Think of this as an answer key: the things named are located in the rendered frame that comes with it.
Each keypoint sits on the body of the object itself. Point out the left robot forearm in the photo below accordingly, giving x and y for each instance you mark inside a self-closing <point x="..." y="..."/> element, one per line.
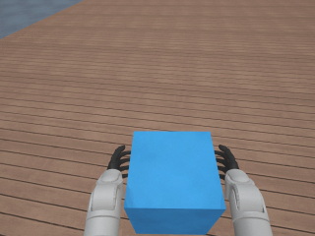
<point x="104" y="209"/>

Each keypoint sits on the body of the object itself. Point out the carton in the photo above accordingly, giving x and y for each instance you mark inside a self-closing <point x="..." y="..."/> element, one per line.
<point x="173" y="184"/>

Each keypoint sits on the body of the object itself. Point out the robot left hand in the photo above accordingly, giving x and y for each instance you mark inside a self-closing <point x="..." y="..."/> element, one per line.
<point x="115" y="160"/>

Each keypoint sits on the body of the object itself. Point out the robot right hand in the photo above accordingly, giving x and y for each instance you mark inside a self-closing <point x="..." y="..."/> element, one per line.
<point x="228" y="161"/>

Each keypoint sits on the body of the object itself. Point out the right robot forearm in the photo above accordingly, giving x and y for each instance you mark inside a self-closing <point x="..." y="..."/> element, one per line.
<point x="247" y="206"/>

